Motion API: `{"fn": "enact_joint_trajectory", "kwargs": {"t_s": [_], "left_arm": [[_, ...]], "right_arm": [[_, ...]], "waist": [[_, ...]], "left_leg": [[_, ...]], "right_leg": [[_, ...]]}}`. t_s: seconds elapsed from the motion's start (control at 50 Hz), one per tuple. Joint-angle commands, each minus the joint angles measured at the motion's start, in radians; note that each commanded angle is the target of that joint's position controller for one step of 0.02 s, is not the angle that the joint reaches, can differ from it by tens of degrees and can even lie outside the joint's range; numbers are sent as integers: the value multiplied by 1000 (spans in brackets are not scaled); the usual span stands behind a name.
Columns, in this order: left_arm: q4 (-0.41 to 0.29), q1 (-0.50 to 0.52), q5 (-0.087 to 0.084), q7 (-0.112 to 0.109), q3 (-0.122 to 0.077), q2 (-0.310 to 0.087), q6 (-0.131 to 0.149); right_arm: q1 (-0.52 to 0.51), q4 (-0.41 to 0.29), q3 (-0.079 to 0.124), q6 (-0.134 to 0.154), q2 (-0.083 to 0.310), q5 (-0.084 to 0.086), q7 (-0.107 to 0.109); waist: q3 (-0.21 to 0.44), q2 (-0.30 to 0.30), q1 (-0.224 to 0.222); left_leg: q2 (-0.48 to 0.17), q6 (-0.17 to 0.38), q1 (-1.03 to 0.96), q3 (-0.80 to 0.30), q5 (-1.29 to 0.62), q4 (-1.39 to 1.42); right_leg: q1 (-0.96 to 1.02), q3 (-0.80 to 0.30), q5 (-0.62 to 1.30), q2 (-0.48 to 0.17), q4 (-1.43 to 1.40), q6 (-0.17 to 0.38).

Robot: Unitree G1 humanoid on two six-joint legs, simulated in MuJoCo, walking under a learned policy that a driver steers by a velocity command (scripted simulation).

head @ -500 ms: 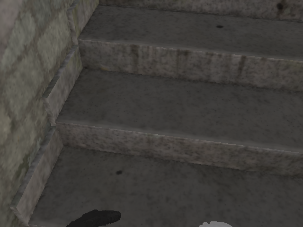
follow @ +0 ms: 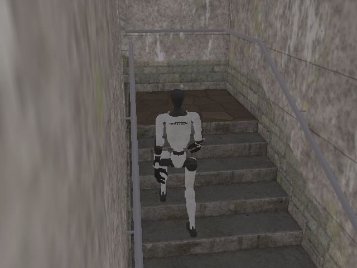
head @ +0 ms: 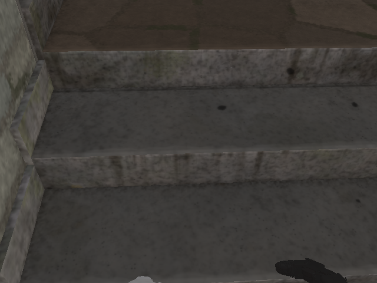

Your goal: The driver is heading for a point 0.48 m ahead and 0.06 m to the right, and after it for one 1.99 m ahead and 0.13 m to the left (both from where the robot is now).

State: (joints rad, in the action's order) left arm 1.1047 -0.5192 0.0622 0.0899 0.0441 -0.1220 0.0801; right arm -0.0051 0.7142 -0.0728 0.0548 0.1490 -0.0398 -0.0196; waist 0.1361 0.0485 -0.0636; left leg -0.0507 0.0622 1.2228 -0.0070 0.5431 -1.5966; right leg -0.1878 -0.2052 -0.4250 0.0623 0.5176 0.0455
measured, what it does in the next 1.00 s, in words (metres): climbs: left foot 0.15 m higher, then right foot 0.15 m higher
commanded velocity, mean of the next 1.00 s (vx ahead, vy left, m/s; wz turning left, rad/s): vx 0.36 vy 0.00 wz -0.22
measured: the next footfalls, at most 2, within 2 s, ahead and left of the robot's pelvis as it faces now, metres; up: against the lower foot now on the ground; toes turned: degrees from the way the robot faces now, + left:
left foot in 0.06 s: +0.21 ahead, +0.16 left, +0.15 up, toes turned -1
right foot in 0.64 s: +0.53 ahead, -0.22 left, +0.30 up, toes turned -31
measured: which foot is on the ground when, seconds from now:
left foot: up 0.00-0.04, down 0.06-0.68, up 0.70-1.00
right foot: down 0.00-0.06, up 0.08-0.62, down 0.64-1.00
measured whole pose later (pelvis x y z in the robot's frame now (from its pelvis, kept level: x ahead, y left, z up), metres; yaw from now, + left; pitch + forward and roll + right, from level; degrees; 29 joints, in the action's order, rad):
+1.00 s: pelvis +0.49 -0.08 +0.30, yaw -12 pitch +1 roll -3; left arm 1.02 -0.25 0.06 0.00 -0.06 -0.25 0.10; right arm 0.24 0.91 0.05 0.12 0.20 -0.01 -0.14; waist 0.04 -0.02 -0.02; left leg -0.07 0.06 0.67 -0.03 0.22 -1.19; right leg -0.27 0.32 -0.22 -0.09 0.49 0.01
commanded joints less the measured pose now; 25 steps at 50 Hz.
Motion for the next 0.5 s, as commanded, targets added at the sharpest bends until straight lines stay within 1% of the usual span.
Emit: {"fn": "enact_joint_trajectory", "kwargs": {"t_s": [0.02, 0.04, 0.06, 0.08, 0.1, 0.12, 0.14, 0.16, 0.18, 0.2, 0.22, 0.24, 0.26, 0.28, 0.3, 0.32, 0.34, 0.36, 0.38, 0.4, 0.42, 0.44, 0.46, 0.48, 0.5], "left_arm": [[-184, 255, -35, 26, -80, -341, 20], [-198, 242, -74, 23, -112, -391, 39], [-180, 187, -33, 32, -115, -328, 53], [-181, 45, -5, 47, -63, -82, 57], [-178, 72, -11, 61, -66, -66, 35], [-199, 228, -25, 59, -74, -90, 22], [-181, 249, -30, 49, -70, -65, 20], [-185, 268, -21, 29, -77, -89, 10], [-212, 299, -9, 26, -72, -106, 8], [-212, 301, -4, 20, -63, -78, -7], [-208, 264, -10, 10, -47, -37, -29], [-234, 292, -9, 12, -34, -44, -40], [-250, 347, -28, 8, -27, -45, -48], [-284, 415, -43, 17, -38, -97, -57], [-272, 412, -45, 31, -49, -126, -60], [-262, 413, -38, 38, -52, -143, -58], [-272, 429, -25, 44, -46, -141, -53], [-270, 451, -26, 43, -34, -112, -53], [-283, 469, -29, 42, -23, -94, -45], [-333, 534, -53, 30, -18, -64, -34], [-360, 582, -56, 22, -12, -57, -27], [-392, 634, -53, 13, -7, -51, -21], [-425, 686, -47, 10, -7, -58, -19], [-458, 754, -47, 11, 6, -26, -22], [-500, 824, -43, 8, 14, -10, -27]], "right_arm": [[-52, -113, 3, 9, 42, 29, -48], [13, -106, 51, 13, 165, 42, -44], [223, -39, 94, 29, 257, 39, -29], [470, 14, 116, 35, 300, 17, -1], [666, 46, 116, 15, 334, -10, 8], [649, 80, 103, 15, 287, -19, 13], [535, 115, 110, 21, 275, 13, 6], [463, 142, 81, 19, 152, 24, -3], [406, 188, 46, 21, 1, 24, -10], [308, 199, 16, 22, -107, 16, -8], [220, 185, 20, 24, -100, 8, 4], [198, 197, 15, 34, -95, -3, 11], [139, 189, 20, 49, -74, -25, 15], [135, 176, 38, 70, -10, -36, 12], [138, 173, 40, 89, 27, -40, 13], [207, 201, 34, 103, 36, -40, 6], [299, 231, 28, 106, 44, -56, 11], [423, 274, 26, 95, 57, -70, 13], [539, 312, 29, 76, 79, -92, 13], [590, 336, 26, 68, 60, -109, 7], [615, 344, 18, 64, 42, -110, 5], [624, 341, 16, 65, 24, -96, 8], [652, 345, 12, 65, 22, -95, 14], [695, 370, 11, 67, 12, -87, 27], [731, 400, 10, 62, -1, -95, 34]], "waist": [[-119, 103, 180], [-44, 71, 201], [82, 18, 247], [368, -241, 221], [370, -369, 295], [-1, -295, 309], [-120, -285, 232], [-86, -187, 169], [-56, -85, 112], [-58, -56, 42], [-94, -83, 3], [-75, -54, -14], [-100, -57, -19], [-73, -49, -1], [-65, -93, 5], [-76, -115, 24], [-80, -89, 53], [-92, -100, 103], [-97, -98, 154], [-119, -112, 169], [-122, -81, 175], [-127, -83, 177], [-110, -69, 185], [-121, -114, 194], [-146, -94, 199]], "left_leg": [[45, -58, -687, 80, -284, 177], [120, -48, -740, 134, -210, 369], [107, 9, -932, -12, -277, 576], [-123, 256, -1385, -535, -333, 811], [-341, 350, -1381, -1085, -34, 1111], [-315, 274, -1128, -1067, 401, 1229], [-304, 274, -942, -877, 403, 1192], [-307, 268, -911, -709, 208, 1153], [-298, 228, -879, -555, 68, 1120], [-289, 200, -797, -470, -15, 1155], [-242, 184, -743, -365, -54, 1207], [-224, 156, -753, -281, -89, 1236], [-199, 145, -705, -186, -66, 1290], [-185, 131, -684, -72, -108, 1350], [-152, 121, -660, 9, -155, 1367], [-162, 127, -722, 33, -233, 1380], [-174, 131, -823, 57, -282, 1359], [-195, 152, -970, 54, -310, 1348], [-211, 174, -1125, 49, -330, 1321], [-219, 171, -1208, 57, -354, 1309], [-231, 167, -1254, 60, -395, 1310], [-234, 156, -1269, 74, -449, 1321], [-246, 159, -1312, 84, -516, 1333], [-251, 148, -1365, 99, -520, 1359], [-243, 137, -1385, 98, -566, 1365]], "right_leg": [[-480, -206, 872, -293, -322, 248], [-314, -133, 1281, -226, -147, 218], [-214, -93, 1368, -146, 150, 144], [-509, -78, 844, 28, 529, 129], [-717, -139, 272, 100, 1023, 108], [-957, -87, 399, 28, 1264, 110], [-1008, 7, 460, -22, 1363, 115], [-994, 35, 433, -29, 1474, 146], [-979, 23, 435, -58, 1462, 186], [-944, 23, 423, -96, 1446, 205], [-947, 19, 352, -105, 1420, 202], [-965, 44, 343, -136, 1343, 187], [-971, 63, 286, -160, 1265, 177], [-886, 127, 286, -185, 1202, 149], [-839, 168, 342, -178, 1223, 127], [-885, 158, 359, -180, 1300, 119], [-974, 154, 389, -181, 1308, 129], [-1110, 154, 331, -173, 1386, 145], [-1247, 162, 248, -154, 1479, 154], [-1342, 152, 194, -158, 1509, 177], [-1380, 140, 193, -167, 1475, 189], [-1397, 153, 173, -181, 1452, 186], [-1403, 189, 208, -186, 1418, 182], [-1451, 201, 166, -211, 1362, 186], [-1472, 210, 187, -237, 1292, 199]]}}
Velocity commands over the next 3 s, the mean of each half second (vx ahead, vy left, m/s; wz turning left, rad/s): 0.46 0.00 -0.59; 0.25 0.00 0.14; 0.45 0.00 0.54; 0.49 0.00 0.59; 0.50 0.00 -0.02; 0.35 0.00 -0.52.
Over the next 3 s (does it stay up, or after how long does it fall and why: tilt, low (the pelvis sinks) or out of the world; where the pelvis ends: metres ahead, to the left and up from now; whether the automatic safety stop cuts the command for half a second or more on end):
stays up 1.58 0.07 0.61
